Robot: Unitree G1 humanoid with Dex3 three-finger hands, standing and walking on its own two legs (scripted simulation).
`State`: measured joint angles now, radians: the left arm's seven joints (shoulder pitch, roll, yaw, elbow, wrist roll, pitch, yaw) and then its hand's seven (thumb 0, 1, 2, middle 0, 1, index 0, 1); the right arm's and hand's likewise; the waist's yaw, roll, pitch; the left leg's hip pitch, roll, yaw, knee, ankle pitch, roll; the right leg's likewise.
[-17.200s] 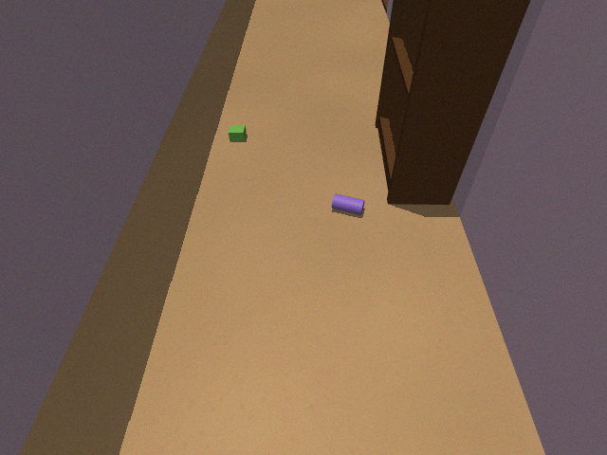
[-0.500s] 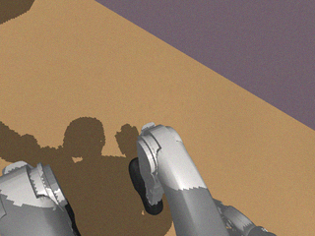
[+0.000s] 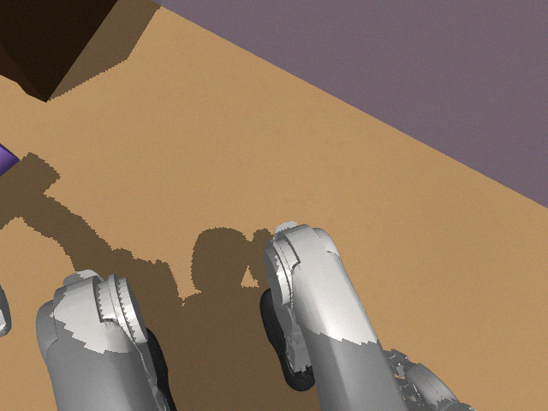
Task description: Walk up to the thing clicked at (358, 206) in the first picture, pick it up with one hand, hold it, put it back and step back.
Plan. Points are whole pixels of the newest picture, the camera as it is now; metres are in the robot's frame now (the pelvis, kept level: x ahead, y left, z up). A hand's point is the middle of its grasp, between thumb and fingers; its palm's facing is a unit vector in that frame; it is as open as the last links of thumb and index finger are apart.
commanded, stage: lift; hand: left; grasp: from above
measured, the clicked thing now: out of the picture +0.48 +0.36 -0.19
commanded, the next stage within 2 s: hold in 1.66 s
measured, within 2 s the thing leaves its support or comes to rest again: neither
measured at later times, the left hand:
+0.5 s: hand out of the picture +0.40 +0.37 -0.03, palm faces -0.32 -0.27 -0.91, open 9.6 cm
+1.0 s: hand out of the picture +0.34 +0.32 +0.18, palm faces -0.31 -0.29 -0.90, open 9.7 cm
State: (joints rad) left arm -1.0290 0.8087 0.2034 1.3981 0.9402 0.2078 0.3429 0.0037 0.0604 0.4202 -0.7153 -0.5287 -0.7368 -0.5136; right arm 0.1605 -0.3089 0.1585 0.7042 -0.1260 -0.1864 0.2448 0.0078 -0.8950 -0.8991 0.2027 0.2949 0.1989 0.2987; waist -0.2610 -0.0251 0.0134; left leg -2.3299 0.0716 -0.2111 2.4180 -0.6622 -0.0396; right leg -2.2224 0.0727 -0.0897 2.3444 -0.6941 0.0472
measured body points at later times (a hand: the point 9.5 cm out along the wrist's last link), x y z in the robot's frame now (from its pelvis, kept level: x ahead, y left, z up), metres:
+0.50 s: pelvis +0.00 +0.00 +0.08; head +0.19 +0.05 +0.48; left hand +0.42 +0.38 +0.02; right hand +0.10 -0.26 -0.04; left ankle +0.08 +0.14 -0.29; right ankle +0.10 -0.12 -0.29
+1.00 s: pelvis +0.02 +0.00 +0.26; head +0.13 +0.03 +0.69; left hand +0.35 +0.33 +0.23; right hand +0.16 -0.25 +0.14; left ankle +0.08 +0.14 -0.29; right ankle +0.10 -0.12 -0.29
